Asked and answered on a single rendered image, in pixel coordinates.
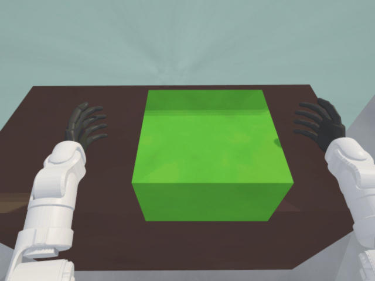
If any robot right hand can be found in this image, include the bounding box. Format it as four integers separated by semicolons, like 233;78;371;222
293;98;346;153

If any robot right forearm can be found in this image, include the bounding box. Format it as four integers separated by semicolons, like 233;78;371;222
325;138;375;249

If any robot right upper arm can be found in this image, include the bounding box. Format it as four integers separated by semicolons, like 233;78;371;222
358;250;375;281

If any carton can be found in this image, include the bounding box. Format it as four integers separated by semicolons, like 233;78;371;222
132;90;294;221

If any pedestal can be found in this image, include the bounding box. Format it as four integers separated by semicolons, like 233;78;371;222
0;84;354;271

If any robot left hand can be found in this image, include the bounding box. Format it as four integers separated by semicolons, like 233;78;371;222
64;102;108;153

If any robot left upper arm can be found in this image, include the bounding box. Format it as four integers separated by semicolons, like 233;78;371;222
10;259;75;281

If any robot left forearm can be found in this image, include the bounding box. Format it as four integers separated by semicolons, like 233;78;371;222
5;141;86;281

